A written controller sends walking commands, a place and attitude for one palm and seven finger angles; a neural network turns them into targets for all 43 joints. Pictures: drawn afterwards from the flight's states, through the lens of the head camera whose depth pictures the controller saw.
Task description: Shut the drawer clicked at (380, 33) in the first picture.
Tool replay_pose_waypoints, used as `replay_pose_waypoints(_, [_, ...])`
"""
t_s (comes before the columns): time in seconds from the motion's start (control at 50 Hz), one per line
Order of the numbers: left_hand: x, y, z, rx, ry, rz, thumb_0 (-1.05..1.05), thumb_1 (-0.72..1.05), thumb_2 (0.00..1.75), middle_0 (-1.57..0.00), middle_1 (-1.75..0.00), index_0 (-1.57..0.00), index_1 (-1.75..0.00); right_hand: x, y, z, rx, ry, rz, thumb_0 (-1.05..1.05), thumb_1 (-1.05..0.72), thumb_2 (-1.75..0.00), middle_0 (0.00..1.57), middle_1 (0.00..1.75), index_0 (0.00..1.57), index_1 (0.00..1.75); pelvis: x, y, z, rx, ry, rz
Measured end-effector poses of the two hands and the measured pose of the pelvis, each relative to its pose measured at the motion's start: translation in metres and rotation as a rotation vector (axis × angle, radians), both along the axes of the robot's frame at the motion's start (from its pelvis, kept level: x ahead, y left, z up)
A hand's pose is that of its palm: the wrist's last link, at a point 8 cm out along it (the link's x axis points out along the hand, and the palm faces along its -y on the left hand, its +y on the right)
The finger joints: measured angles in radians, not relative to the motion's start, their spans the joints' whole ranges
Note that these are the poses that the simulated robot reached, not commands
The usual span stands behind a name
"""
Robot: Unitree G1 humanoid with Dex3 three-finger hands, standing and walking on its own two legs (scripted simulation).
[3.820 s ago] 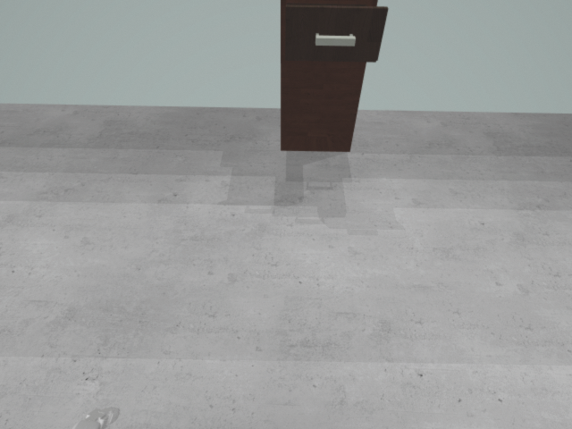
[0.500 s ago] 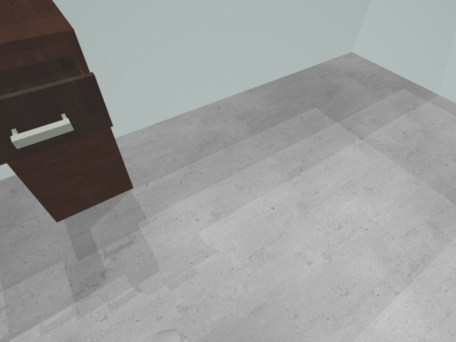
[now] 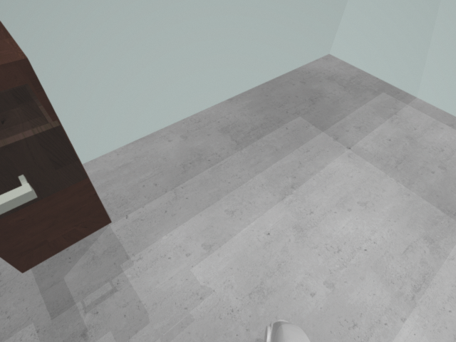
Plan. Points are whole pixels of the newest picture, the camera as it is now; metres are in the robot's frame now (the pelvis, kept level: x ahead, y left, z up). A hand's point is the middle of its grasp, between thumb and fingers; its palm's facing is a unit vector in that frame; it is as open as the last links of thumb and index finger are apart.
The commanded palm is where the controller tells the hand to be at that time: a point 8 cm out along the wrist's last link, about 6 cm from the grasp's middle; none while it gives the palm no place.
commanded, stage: turn to face it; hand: left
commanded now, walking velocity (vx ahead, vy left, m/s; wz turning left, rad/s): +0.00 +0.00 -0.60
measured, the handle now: out of the picture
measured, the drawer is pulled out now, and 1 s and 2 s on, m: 0.30 0.30 0.30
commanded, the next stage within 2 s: take the last steps up to it in 1.46 s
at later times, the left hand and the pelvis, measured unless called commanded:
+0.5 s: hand (169, 318) +0.19 +0.13 -0.17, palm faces +0.10 -0.98 -0.15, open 7.3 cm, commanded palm none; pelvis +0.08 -0.03 -0.01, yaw +7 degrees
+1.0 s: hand out of the picture +0.09 +0.22 -0.16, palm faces +0.40 -0.87 -0.28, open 7.4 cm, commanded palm none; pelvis +0.08 -0.02 +0.00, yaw +23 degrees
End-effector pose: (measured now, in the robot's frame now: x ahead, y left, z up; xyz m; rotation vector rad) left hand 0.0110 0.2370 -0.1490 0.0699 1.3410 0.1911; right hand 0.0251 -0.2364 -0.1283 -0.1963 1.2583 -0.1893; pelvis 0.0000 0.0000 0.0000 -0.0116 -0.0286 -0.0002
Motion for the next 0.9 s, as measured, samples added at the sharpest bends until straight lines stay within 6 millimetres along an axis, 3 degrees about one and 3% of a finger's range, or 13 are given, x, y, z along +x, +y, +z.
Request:
replay_pose_waypoints(0.1, [0.087, -0.007, 0.007, 0.034, -0.072, -0.107, 0.00, 0.91, 0.90, -0.19, -0.30, -0.19, -0.30, -0.021, -0.003, -0.014, 0.043, 0.113, -0.101, 0.00, -0.93, -0.90, 0.20, 0.30, 0.21, 0.29, 0.029, -0.009, -0.004, 0.011, 0.005, -0.055])
replay_pose_waypoints(0.2, [0.164, -0.033, 0.004, 0.091, -0.163, -0.215, 0.00, 0.91, 0.90, -0.19, -0.30, -0.19, -0.30, -0.030, -0.009, -0.041, 0.111, 0.210, -0.176, 0.00, -0.92, -0.90, 0.20, 0.30, 0.20, 0.29, 0.064, -0.032, -0.022, 0.037, 0.010, -0.060])
replay_pose_waypoints(0.26, [0.187, -0.051, 0.007, 0.088, -0.213, -0.221, 0.00, 0.91, 0.90, -0.19, -0.30, -0.19, -0.30, -0.023, -0.012, -0.050, 0.138, 0.258, -0.175, 0.00, -0.91, -0.90, 0.20, 0.30, 0.20, 0.29, 0.075, -0.039, -0.025, 0.013, 0.005, -0.034])
replay_pose_waypoints(0.32, [0.195, -0.064, 0.012, 0.069, -0.241, -0.189, 0.00, 0.91, 0.90, -0.20, -0.30, -0.19, -0.30, -0.001, -0.014, -0.047, 0.145, 0.253, -0.139, 0.00, -0.91, -0.90, 0.20, 0.30, 0.20, 0.29, 0.080, -0.043, -0.020, 0.011, 0.003, 0.001])
replay_pose_waypoints(0.46, [0.179, -0.065, 0.008, 0.017, -0.239, -0.078, 0.00, 0.91, 0.90, -0.20, -0.30, -0.20, -0.30, 0.071, -0.021, -0.029, 0.099, 0.124, -0.018, 0.00, -0.91, -0.90, 0.20, 0.30, 0.20, 0.29, 0.083, -0.038, -0.012, 0.006, 0.011, 0.088])
replay_pose_waypoints(0.6, [0.130, -0.015, -0.023, 0.008, -0.189, 0.077, -0.01, 0.91, 0.90, -0.20, -0.30, -0.20, -0.30, 0.132, -0.017, -0.018, -0.017, 0.002, 0.127, 0.00, -0.92, -0.90, 0.20, 0.30, 0.20, 0.29, 0.079, -0.012, -0.028, -0.031, 0.016, 0.176])
replay_pose_waypoints(0.66, [0.102, 0.007, -0.024, 0.029, -0.113, 0.119, 0.00, 0.91, 0.90, -0.20, -0.30, -0.20, -0.30, 0.144, -0.010, -0.008, -0.042, -0.022, 0.168, 0.00, -0.91, -0.90, 0.20, 0.30, 0.20, 0.29, 0.076, -0.006, -0.024, -0.032, 0.022, 0.199])
replay_pose_waypoints(0.76, [0.070, 0.032, -0.003, 0.075, -0.067, 0.191, 0.00, 0.91, 0.90, -0.20, -0.30, -0.19, -0.30, 0.154, 0.000, 0.005, -0.049, -0.001, 0.235, 0.00, -0.91, -0.90, 0.20, 0.30, 0.20, 0.29, 0.077, 0.000, -0.007, -0.037, 0.042, 0.253])
replay_pose_waypoints(0.9, [0.048, 0.039, 0.015, 0.138, -0.065, 0.267, 0.00, 0.91, 0.90, -0.20, -0.30, -0.19, -0.30, 0.173, 0.005, 0.004, -0.018, 0.001, 0.316, 0.00, -0.91, -0.90, 0.20, 0.30, 0.21, 0.30, 0.078, -0.007, -0.001, -0.030, 0.046, 0.334])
